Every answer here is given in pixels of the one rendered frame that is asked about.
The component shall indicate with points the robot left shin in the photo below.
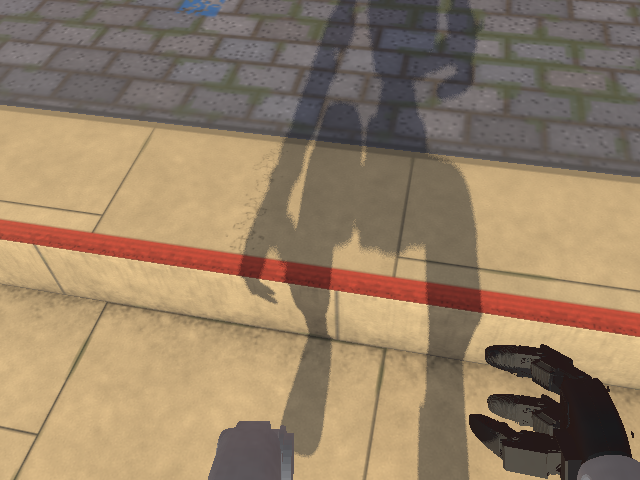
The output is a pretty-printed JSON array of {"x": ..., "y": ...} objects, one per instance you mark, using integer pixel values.
[{"x": 221, "y": 435}]

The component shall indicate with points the robot right hand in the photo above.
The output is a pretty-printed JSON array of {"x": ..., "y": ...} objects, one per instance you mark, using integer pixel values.
[{"x": 584, "y": 425}]

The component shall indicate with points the robot left thigh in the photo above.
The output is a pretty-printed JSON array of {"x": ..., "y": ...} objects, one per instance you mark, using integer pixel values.
[{"x": 254, "y": 451}]

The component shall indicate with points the right robot forearm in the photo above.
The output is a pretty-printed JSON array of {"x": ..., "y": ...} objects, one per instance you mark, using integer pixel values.
[{"x": 610, "y": 467}]

